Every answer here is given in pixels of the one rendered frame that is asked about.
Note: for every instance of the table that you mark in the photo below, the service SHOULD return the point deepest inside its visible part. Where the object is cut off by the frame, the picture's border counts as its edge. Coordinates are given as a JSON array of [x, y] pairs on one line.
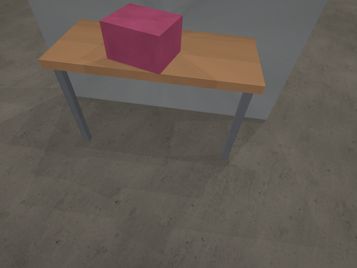
[[207, 60]]

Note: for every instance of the carton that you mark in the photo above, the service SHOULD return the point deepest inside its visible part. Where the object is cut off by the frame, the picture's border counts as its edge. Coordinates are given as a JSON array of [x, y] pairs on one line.
[[142, 37]]

